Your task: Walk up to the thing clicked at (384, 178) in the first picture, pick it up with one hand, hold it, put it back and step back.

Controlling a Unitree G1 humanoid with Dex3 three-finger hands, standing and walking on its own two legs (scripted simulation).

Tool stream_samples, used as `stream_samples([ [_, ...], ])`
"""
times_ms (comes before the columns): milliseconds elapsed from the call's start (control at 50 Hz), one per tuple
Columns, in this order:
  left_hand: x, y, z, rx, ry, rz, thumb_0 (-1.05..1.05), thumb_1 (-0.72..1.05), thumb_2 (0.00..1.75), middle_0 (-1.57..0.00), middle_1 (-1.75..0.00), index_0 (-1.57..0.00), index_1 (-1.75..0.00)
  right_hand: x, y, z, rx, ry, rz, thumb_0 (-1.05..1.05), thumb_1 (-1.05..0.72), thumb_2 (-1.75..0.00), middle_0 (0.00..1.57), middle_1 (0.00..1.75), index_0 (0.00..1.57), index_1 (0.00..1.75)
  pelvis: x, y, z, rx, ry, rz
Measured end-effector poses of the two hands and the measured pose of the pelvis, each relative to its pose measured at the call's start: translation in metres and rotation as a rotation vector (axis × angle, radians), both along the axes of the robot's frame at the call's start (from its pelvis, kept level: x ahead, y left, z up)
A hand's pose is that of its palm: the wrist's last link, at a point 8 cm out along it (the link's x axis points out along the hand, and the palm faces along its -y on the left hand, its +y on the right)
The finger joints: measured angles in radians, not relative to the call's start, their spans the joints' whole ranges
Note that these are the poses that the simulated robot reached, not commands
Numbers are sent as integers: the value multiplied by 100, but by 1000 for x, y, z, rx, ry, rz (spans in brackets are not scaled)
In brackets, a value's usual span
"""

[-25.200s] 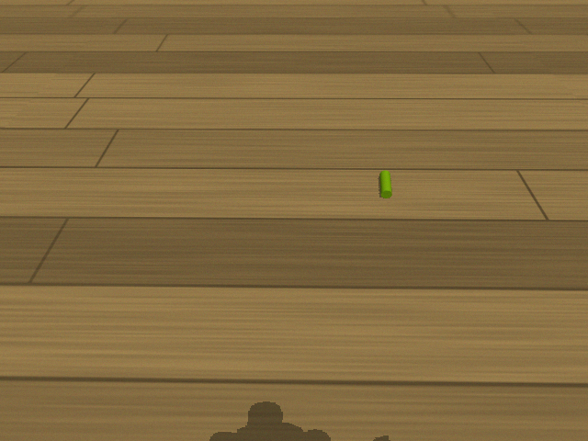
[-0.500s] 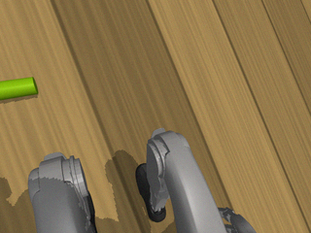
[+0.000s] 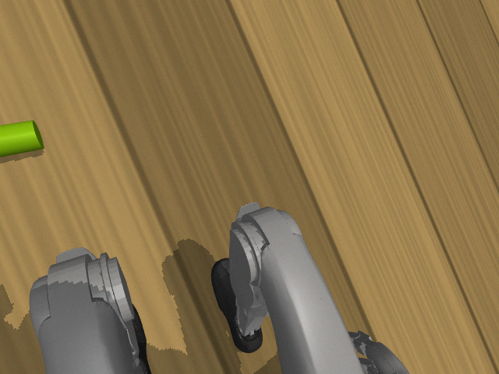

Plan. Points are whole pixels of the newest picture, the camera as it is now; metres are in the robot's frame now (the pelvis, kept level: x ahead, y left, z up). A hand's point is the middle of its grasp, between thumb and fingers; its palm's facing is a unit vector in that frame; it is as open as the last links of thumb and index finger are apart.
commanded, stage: rise first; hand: left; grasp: from above
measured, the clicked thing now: out of the picture +0.52 +0.32 -0.30
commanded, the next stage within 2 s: approach in 1.00 s
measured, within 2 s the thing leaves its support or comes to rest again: neither
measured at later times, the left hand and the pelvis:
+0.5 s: hand out of the picture +0.47 +0.36 -0.19, palm faces -0.45 -0.08 -0.89, open 14.2 cm; pelvis +0.00 +0.00 +0.00, yaw -1 degrees
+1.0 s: hand out of the picture +0.48 +0.35 -0.18, palm faces -0.44 -0.08 -0.90, open 14.3 cm; pelvis +0.00 +0.00 +0.00, yaw -1 degrees
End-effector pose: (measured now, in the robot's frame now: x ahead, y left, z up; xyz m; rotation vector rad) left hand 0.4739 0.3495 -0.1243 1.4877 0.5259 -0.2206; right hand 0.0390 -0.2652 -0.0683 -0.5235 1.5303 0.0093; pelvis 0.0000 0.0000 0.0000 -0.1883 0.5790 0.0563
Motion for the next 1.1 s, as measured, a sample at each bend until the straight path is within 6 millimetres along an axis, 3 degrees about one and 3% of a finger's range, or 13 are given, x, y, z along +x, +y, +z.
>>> stream_samples([
  [300,1,3,-8,4,-18,9,0,-56,103,-9,-98,-8,-100,0,4,2,-10,-22,15,0,-91,-90,20,30,20,30,-1,2,-4,-11,-12,-3],
  [1100,8,7,7,21,-14,8,0,-57,105,-10,-97,-7,-100,-6,7,6,-3,-24,7,0,-91,-90,20,30,20,30,-4,3,-2,-15,-12,1],
])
